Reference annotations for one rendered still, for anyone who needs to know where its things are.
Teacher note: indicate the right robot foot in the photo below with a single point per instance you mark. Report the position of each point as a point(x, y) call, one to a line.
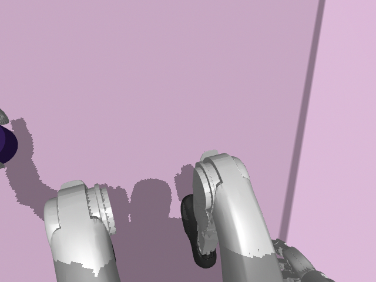
point(190, 227)

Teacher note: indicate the right robot hand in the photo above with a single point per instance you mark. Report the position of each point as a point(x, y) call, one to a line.
point(294, 263)

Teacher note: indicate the tin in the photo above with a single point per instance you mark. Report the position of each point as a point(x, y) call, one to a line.
point(8, 145)

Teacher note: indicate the right robot arm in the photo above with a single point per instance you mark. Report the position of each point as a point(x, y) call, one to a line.
point(315, 276)

